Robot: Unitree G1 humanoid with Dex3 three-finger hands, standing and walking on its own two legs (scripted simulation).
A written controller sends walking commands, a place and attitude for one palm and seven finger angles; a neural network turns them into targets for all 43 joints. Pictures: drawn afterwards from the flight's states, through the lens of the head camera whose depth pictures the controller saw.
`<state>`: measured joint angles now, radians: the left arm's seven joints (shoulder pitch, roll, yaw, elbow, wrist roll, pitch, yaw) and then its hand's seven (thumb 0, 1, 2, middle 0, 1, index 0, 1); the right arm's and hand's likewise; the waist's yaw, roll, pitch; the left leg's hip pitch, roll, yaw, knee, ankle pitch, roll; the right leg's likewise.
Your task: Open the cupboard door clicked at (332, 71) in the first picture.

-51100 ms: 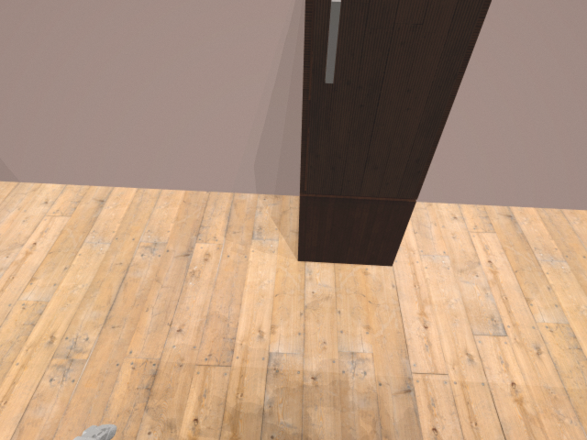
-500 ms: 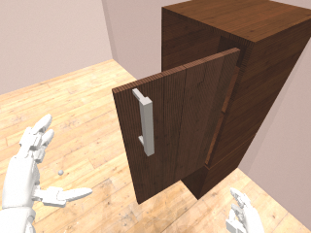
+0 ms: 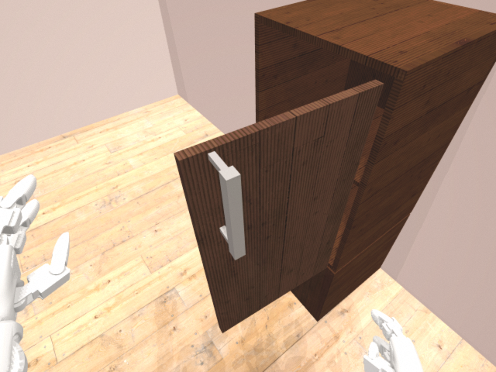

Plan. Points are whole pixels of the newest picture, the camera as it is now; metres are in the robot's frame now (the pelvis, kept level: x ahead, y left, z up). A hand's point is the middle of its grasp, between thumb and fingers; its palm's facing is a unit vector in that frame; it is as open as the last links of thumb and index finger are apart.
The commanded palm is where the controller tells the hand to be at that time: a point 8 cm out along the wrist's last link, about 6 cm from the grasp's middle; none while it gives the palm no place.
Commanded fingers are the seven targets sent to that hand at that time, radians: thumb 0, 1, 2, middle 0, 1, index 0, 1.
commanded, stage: draw the hand back to the body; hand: left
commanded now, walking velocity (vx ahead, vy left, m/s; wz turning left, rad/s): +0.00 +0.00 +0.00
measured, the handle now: (227, 209) +0.30 +0.07 +0.15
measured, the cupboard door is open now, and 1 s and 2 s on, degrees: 85 85 85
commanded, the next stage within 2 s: step back with the hand held close in 0.36 s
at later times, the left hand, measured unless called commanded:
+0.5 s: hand (54, 268) +0.18 +0.26 +0.16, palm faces +0.49 -0.79 -0.38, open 7.4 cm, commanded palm +0.13 +0.30 +0.17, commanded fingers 0.00 0.90 0.90 -0.20 -0.30 -0.20 -0.30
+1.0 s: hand (31, 306) +0.14 +0.26 +0.16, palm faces +0.39 -0.76 -0.52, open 7.4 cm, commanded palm +0.07 +0.30 +0.17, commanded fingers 0.00 0.90 0.90 -0.20 -0.30 -0.20 -0.30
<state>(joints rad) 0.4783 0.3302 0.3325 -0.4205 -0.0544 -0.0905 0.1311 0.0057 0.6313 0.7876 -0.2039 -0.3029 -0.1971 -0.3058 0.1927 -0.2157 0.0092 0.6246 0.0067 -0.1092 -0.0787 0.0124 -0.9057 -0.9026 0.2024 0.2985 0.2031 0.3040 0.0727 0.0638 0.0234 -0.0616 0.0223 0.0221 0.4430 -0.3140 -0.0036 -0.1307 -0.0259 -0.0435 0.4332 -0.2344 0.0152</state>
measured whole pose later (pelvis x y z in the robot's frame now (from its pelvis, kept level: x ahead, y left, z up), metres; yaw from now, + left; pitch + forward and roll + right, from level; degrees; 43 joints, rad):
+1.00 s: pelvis -0.07 +0.01 -0.01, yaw -1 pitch +0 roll +1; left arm 0.57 0.42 0.45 -0.54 -0.02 -0.21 0.16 0.01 0.89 0.90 -0.22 -0.30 -0.21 -0.31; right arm 0.20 -0.21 -0.02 0.54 0.02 -0.04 -0.08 0.01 -0.91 -0.90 0.20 0.30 0.20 0.30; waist 0.00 -0.02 0.06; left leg -0.31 0.00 0.06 0.58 -0.26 0.02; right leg -0.39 -0.05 0.00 0.56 -0.16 0.03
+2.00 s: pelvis -0.26 -0.02 +0.00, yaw -1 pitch +0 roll +0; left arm 0.55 0.39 0.41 -0.50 -0.04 -0.20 0.15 0.01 0.89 0.90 -0.22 -0.30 -0.21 -0.31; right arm 0.21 -0.18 0.02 0.66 0.00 -0.11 -0.05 0.01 -0.90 -0.90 0.21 0.30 0.21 0.30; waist 0.01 -0.01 0.00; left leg -0.45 0.01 -0.01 0.76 -0.29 -0.02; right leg -0.17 0.03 -0.01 0.47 -0.30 -0.03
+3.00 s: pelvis -0.29 -0.02 +0.00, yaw +2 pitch -1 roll +0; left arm 0.28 0.19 0.01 1.09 0.01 0.02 0.03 -0.01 0.98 0.90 -0.21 -0.30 -0.20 -0.30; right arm 0.24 -0.19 -0.01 1.09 -0.02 0.03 -0.03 0.01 -0.91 -0.90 0.20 0.30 0.20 0.30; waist 0.00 -0.01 0.08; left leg -0.25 -0.03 -0.05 0.44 -0.18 0.01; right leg -0.14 0.04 0.00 0.41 -0.26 -0.04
